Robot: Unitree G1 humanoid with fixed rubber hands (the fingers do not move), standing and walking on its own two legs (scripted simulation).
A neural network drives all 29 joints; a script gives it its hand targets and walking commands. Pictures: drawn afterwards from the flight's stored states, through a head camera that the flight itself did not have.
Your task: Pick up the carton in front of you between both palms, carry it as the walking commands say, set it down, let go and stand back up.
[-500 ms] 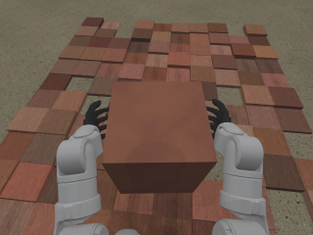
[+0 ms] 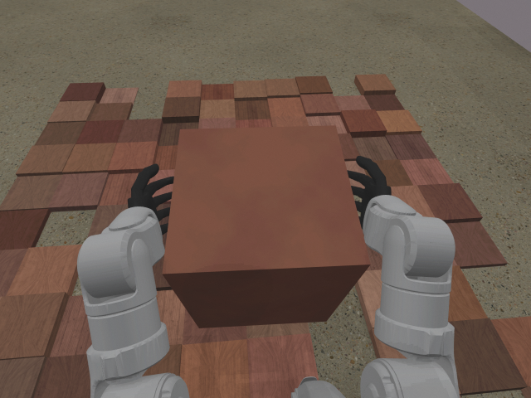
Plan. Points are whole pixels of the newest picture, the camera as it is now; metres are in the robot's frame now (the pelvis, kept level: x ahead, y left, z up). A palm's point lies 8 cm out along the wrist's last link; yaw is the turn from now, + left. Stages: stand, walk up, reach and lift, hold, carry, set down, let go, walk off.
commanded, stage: carry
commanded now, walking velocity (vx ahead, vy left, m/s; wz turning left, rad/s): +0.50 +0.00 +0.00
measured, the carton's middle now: (261, 236) +0.33 -0.02 +0.08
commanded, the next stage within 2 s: none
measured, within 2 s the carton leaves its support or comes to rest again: neither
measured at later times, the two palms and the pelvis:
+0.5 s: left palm (174, 85) +0.71 +0.12 +0.12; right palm (310, 76) +0.72 -0.18 +0.11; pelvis +0.35 -0.05 -0.01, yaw -1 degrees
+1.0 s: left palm (192, 40) +1.03 +0.10 +0.08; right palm (294, 36) +1.02 -0.20 +0.08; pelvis +0.72 -0.04 -0.02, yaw -1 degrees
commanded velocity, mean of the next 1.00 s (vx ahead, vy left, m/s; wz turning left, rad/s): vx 0.50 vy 0.00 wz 0.00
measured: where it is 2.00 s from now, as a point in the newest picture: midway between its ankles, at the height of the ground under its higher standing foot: (239, 179)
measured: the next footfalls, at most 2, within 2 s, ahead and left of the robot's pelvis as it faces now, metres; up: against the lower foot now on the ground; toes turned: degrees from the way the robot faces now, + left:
right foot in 0.12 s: +0.29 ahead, -0.12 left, -0.01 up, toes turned -6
left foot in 0.58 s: +0.60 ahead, +0.03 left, -0.02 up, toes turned +3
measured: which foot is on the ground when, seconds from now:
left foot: down 0.00-0.14, up 0.16-0.56, down 0.58-1.00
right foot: up 0.00-0.10, down 0.12-0.60, up 0.62-1.00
